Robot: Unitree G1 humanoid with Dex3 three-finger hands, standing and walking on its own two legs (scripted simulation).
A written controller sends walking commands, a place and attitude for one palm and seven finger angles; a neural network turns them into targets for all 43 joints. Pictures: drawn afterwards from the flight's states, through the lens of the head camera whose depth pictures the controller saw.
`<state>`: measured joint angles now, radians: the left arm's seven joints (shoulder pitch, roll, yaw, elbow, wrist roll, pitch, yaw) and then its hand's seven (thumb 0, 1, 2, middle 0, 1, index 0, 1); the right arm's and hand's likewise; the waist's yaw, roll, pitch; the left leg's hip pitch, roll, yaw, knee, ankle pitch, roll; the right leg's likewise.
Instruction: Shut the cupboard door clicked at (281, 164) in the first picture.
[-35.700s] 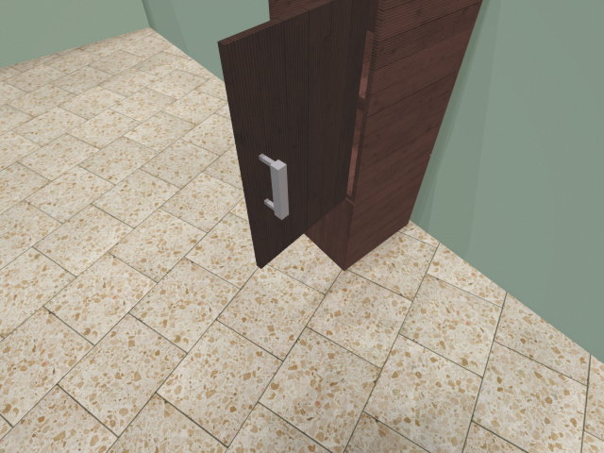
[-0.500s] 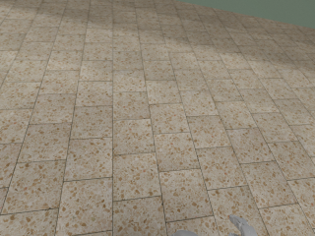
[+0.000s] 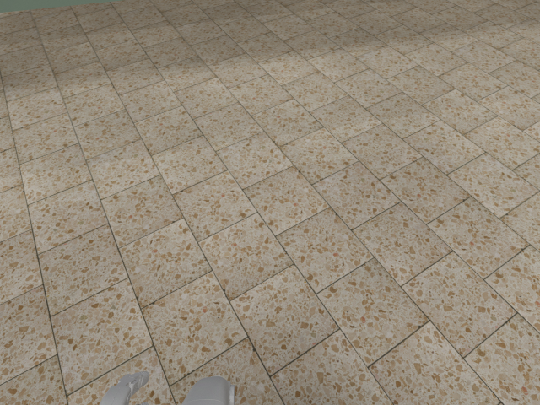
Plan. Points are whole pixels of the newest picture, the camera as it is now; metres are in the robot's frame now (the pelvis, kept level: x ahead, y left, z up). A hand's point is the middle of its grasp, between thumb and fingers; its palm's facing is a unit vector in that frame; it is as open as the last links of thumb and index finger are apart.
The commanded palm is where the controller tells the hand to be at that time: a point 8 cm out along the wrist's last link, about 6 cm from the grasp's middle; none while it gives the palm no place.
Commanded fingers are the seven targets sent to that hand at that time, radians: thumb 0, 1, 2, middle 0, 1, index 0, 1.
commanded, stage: turn to face it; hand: left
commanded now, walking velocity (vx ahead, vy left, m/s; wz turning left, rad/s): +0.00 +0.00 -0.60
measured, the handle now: out of the picture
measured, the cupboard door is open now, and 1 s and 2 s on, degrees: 71 71 71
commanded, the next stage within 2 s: none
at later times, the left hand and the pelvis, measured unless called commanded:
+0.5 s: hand (141, 375) +0.18 +0.24 -0.17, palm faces -0.27 -0.94 -0.20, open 7.4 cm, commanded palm none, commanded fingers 0.00 0.90 0.90 -0.20 -0.30 -0.20 -0.30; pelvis +0.04 +0.05 +0.01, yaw -18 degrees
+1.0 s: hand (207, 355) +0.21 +0.13 -0.16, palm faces -0.54 -0.81 -0.22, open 7.4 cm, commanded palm none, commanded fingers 0.00 0.90 0.90 -0.20 -0.30 -0.20 -0.30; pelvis +0.03 +0.01 +0.00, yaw -34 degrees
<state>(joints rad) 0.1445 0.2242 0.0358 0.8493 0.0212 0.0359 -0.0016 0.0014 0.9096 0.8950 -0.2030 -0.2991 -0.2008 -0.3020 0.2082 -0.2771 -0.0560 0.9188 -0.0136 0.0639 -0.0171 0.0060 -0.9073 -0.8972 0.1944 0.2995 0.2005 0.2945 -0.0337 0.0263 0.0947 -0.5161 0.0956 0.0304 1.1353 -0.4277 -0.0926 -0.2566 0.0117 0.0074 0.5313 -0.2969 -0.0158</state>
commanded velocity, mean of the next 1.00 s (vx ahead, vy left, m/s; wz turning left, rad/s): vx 0.00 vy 0.00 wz -0.60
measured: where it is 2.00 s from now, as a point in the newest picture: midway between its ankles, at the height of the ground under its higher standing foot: outside the picture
